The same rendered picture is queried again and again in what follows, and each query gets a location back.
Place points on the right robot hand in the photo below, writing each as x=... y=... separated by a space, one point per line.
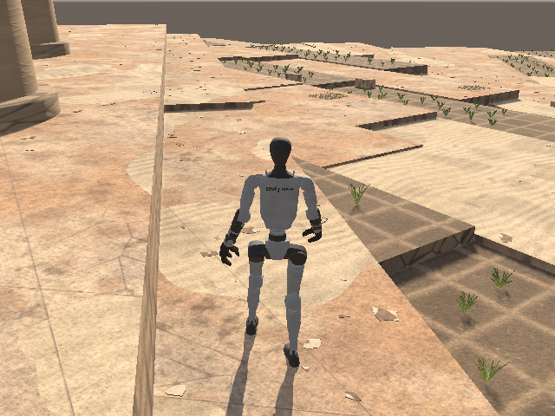
x=313 y=239

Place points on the robot right upper arm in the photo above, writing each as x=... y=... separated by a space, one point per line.
x=310 y=196

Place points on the left robot forearm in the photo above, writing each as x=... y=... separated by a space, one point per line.
x=235 y=229

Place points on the left robot hand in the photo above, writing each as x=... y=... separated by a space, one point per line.
x=224 y=253

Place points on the right robot forearm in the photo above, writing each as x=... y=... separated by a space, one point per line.
x=316 y=224

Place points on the robot right shin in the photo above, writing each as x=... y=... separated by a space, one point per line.
x=293 y=318

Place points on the left robot thigh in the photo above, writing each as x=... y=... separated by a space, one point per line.
x=256 y=254

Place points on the robot left upper arm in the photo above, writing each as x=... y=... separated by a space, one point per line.
x=247 y=196

